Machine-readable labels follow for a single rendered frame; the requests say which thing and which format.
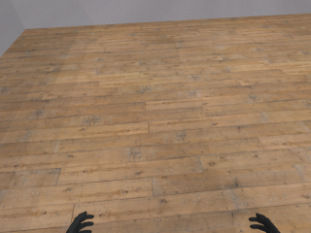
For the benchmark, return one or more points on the right robot hand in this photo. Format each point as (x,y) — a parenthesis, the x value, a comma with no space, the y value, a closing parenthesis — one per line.
(267,226)

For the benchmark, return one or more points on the left robot hand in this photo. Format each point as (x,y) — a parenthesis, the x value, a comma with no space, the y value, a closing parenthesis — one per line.
(77,224)

